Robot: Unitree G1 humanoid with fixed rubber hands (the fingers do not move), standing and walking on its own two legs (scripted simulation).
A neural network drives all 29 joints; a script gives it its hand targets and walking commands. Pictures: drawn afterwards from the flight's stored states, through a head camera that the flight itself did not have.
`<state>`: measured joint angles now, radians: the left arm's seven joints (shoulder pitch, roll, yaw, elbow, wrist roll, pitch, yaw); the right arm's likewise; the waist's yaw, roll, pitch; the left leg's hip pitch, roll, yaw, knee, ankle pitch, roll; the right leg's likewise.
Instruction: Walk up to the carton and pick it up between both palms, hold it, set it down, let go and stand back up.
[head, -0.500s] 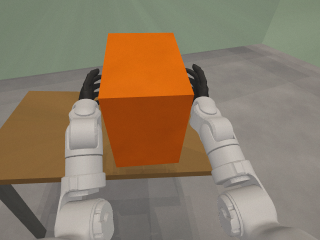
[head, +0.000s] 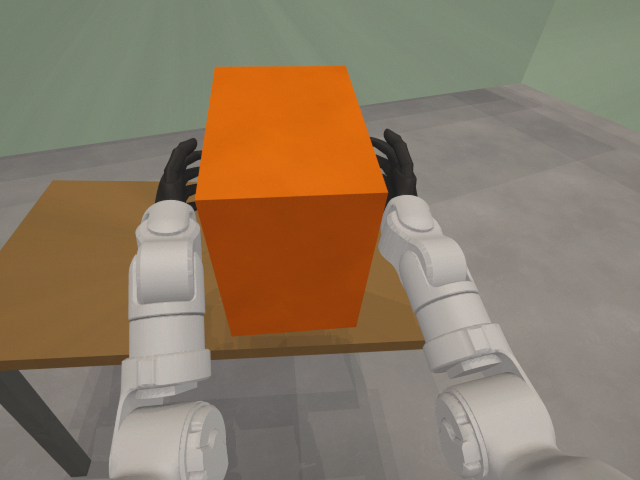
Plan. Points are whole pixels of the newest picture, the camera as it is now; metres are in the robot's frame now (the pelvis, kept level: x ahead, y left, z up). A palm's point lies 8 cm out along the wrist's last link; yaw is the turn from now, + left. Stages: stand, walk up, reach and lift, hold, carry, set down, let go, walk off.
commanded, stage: hold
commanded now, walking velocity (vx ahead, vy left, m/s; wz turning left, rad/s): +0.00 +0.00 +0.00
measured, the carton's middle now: (288, 202) +0.41 +0.01 +0.18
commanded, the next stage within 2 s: none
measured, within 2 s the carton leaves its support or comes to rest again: neither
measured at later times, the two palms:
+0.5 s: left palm (172, 203) +0.36 +0.14 +0.21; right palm (395, 194) +0.36 -0.12 +0.22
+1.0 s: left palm (175, 205) +0.36 +0.14 +0.21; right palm (398, 195) +0.36 -0.12 +0.22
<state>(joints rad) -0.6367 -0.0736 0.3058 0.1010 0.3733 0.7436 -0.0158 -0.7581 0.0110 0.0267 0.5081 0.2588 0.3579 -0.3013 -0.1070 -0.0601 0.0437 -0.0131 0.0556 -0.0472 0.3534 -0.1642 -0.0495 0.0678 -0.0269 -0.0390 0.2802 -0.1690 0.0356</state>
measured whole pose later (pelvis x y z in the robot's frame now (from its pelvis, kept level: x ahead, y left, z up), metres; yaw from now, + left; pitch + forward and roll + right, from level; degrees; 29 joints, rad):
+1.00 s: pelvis +0.00 +0.00 +0.00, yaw +0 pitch -10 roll -1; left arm -0.65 -0.07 0.31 0.14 0.37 0.73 -0.01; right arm -0.78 0.01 0.01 0.54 0.25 0.36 -0.30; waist -0.10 -0.05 0.03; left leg -0.02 0.06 -0.04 0.35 -0.16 -0.05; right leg 0.05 -0.03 -0.04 0.28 -0.16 0.04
